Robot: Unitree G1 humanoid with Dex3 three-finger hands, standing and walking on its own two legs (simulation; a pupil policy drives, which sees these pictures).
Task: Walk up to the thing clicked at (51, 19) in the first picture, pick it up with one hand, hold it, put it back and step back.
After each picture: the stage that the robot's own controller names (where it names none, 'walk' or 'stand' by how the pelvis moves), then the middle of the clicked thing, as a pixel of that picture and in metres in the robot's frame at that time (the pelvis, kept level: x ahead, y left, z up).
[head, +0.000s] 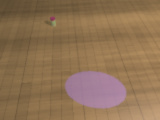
stand; (53, 21) +1.77 +0.42 -0.72
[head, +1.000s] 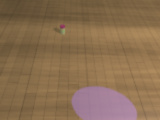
walk; (62, 29) +1.66 +0.22 -0.71
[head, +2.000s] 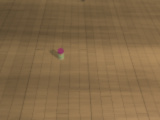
walk; (60, 54) +1.10 +0.20 -0.72
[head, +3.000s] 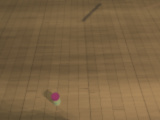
walk; (56, 99) +0.62 +0.23 -0.71
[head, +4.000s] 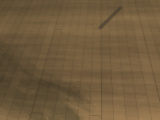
walk; out of the picture +0.35 +0.22 -0.70
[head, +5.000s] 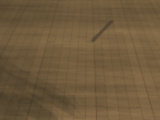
stand; out of the picture +0.29 +0.19 -0.72
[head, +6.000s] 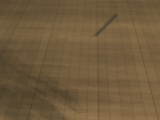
stand; out of the picture +0.30 +0.19 -0.72
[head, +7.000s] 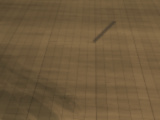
stand; out of the picture +0.29 +0.20 -0.73
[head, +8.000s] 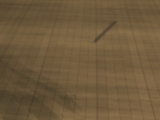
stand; out of the picture +0.28 +0.20 -0.73
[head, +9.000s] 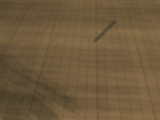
stand; out of the picture +0.28 +0.20 -0.73
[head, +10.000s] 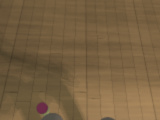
go down; (43, 109) +0.31 +0.22 -0.58
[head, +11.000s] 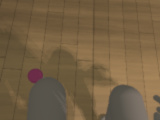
go down; (37, 78) +0.36 +0.25 -0.33
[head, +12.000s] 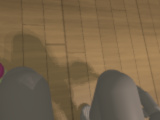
close in; out of the picture +0.33 +0.29 -0.24
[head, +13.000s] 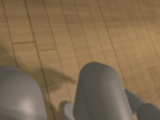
close; out of the picture +0.31 +0.29 -0.20
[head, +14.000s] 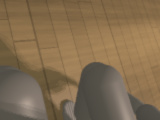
lift; out of the picture +0.31 +0.31 -0.20
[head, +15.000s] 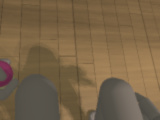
lift; (2, 79) +0.29 +0.28 -0.07
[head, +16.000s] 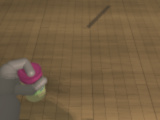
hold; (32, 82) +0.33 +0.18 +0.04
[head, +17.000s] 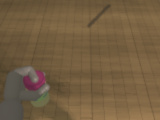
hold; (37, 89) +0.32 +0.17 -0.01
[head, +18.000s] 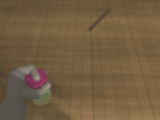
hold; (39, 87) +0.33 +0.17 +0.00
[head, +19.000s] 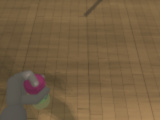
crouch; (37, 92) +0.32 +0.17 -0.04
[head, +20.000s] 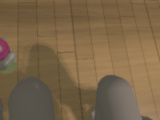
lower; (2, 57) +0.40 +0.26 -0.10
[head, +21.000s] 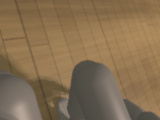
lower; out of the picture +0.37 +0.31 -0.22
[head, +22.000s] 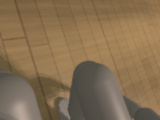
lower; out of the picture +0.36 +0.31 -0.21
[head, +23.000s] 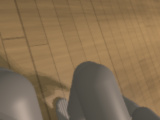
lower; out of the picture +0.35 +0.32 -0.21
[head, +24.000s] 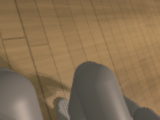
lower; out of the picture +0.35 +0.32 -0.21
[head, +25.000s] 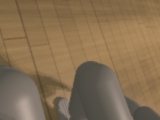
open; out of the picture +0.33 +0.30 -0.22
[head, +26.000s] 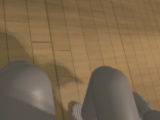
stand; out of the picture +0.33 +0.28 -0.22
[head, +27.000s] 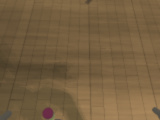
stand; (49, 114) +0.34 +0.21 -0.57
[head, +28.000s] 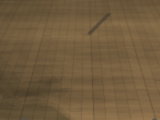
stand; out of the picture +0.32 +0.21 -0.66
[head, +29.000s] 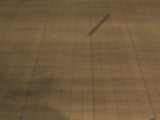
stand; out of the picture +0.32 +0.20 -0.67
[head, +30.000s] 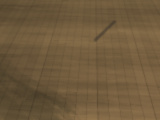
stand; out of the picture +0.34 +0.19 -0.72
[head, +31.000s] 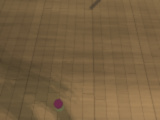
walk; (58, 105) +0.42 +0.16 -0.70
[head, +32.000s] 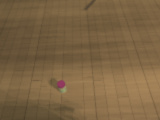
walk; (62, 86) +0.66 +0.23 -0.70
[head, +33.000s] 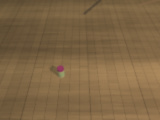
stand; (60, 71) +0.95 +0.25 -0.70
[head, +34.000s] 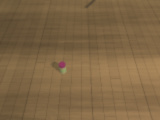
stand; (62, 67) +0.93 +0.23 -0.72
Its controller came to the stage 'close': yes
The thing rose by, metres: 0.71
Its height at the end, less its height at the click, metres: +0.00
